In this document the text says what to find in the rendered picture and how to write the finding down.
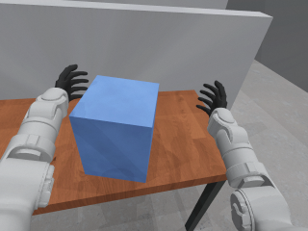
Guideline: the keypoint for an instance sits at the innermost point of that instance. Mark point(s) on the left robot hand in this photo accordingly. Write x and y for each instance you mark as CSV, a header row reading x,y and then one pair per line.
x,y
66,81

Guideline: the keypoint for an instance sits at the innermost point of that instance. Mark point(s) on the carton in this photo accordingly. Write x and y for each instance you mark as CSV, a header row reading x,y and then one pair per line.
x,y
113,126

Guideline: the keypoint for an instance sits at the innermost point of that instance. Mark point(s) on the right robot hand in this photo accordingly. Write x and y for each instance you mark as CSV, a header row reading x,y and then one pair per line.
x,y
218,98

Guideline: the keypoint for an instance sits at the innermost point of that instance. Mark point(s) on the right robot upper arm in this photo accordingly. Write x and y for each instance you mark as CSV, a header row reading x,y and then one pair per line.
x,y
261,209

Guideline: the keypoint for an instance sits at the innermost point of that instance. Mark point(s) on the table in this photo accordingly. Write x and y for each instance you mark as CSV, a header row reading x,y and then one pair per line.
x,y
183,154

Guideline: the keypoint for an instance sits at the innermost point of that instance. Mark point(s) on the left robot forearm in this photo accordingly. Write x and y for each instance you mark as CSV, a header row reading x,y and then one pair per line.
x,y
35,139

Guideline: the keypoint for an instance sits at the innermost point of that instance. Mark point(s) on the right robot forearm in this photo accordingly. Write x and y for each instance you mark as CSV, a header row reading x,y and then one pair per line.
x,y
243,170

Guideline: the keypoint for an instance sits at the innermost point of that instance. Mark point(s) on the left robot upper arm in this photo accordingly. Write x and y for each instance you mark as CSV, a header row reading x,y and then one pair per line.
x,y
25,186

